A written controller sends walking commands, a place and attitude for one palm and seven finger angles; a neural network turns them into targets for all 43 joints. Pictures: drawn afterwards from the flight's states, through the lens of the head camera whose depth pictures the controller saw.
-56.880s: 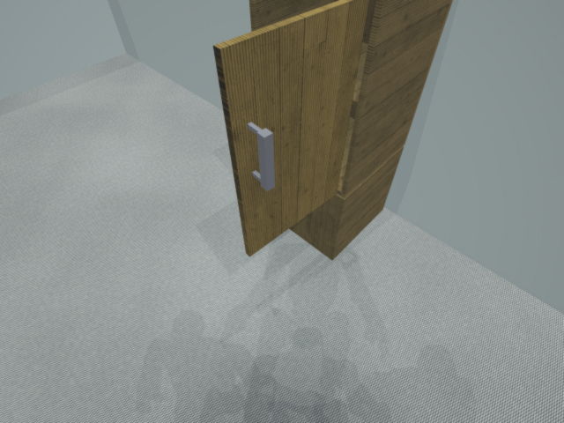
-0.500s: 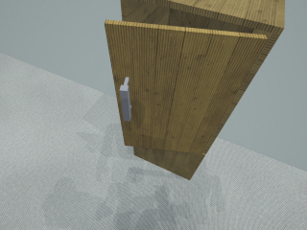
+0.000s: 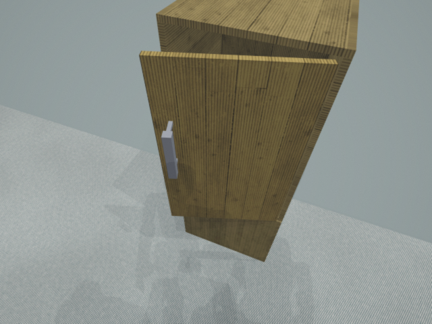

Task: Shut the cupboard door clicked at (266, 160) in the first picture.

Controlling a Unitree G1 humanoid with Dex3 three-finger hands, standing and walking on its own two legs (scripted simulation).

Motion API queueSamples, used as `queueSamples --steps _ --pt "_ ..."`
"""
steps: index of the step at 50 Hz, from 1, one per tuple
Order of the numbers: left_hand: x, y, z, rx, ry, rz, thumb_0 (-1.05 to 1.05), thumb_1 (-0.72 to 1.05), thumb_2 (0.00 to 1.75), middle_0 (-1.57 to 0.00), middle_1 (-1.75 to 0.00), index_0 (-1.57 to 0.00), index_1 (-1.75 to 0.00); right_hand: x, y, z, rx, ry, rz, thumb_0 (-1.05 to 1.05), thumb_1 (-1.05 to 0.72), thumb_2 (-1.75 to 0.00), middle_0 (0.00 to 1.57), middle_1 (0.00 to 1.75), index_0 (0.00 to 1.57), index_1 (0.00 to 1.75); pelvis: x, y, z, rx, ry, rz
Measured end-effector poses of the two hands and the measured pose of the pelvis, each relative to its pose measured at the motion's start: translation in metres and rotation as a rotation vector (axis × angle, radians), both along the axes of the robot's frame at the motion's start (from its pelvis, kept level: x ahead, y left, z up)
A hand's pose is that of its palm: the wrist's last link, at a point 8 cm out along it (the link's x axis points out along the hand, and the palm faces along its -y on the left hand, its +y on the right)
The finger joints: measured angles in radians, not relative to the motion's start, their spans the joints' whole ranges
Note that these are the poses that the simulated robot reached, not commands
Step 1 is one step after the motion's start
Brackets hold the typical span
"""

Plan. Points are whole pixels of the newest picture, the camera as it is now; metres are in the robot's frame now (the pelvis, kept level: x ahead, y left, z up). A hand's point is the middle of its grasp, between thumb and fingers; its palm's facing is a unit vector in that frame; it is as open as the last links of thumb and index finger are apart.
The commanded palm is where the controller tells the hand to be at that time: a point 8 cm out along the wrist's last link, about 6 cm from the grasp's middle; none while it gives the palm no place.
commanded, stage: come to a stop and stand still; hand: left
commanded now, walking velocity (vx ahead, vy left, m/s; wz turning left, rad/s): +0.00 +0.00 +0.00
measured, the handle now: (171, 150) +0.49 +0.14 +0.01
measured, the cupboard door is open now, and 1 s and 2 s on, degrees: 19 19 19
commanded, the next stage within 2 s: look again from close up in 0.02 s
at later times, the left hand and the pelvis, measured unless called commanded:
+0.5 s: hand out of the picture +0.08 +0.25 -0.15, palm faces +0.02 -0.93 -0.36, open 7.4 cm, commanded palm none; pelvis -0.01 +0.01 -0.01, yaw +1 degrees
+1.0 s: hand out of the picture -0.02 +0.21 -0.18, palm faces -0.02 -0.98 -0.21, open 7.4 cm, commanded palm none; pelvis -0.01 +0.01 +0.00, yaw +1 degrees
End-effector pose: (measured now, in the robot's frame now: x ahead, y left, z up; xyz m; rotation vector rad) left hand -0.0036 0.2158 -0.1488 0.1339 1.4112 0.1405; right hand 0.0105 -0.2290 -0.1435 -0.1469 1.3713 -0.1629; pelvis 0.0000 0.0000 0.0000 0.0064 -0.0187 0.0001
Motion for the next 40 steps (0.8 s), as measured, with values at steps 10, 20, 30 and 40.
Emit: queueSamples --steps 10,20,30,40 --pt "0.003 0.007 -0.001 0.009 -0.028 -0.035 0.01 0.92 0.9 -0.2 -0.3 -0.2 -0.29 -0.046 -0.003 0.0 -0.006 0.082 -0.017 0.0 -0.91 -0.9 0.2 0.3 0.2 0.3 -0.004 -0.001 -0.003 -0.008 0.006 0.021" --pt "0.052 0.063 0.022 0.157 -0.219 -0.065 0.01 0.91 0.9 -0.2 -0.3 -0.2 -0.29 0.018 -0.029 0.001 -0.069 -0.141 0.029 0.0 -0.91 -0.9 0.2 0.3 0.2 0.3 -0.007 0.007 -0.009 -0.005 -0.019 0.016" --pt "0.08 0.089 0.045 0.205 -0.348 -0.101 0.01 0.91 0.9 -0.2 -0.3 -0.2 -0.29 0.083 -0.043 0.031 -0.124 -0.328 0.12 0.0 -0.91 -0.9 0.2 0.3 0.2 0.3 -0.019 0.013 -0.005 -0.004 -0.029 0.016" --pt "0.048 0.086 0.03 0.16 -0.257 -0.091 0.01 0.91 0.9 -0.2 -0.3 -0.2 -0.29 0.074 -0.042 0.036 -0.138 -0.276 0.14 0.0 -0.91 -0.9 0.2 0.3 0.2 0.3 -0.024 0.015 -0.002 -0.008 -0.02 0.023"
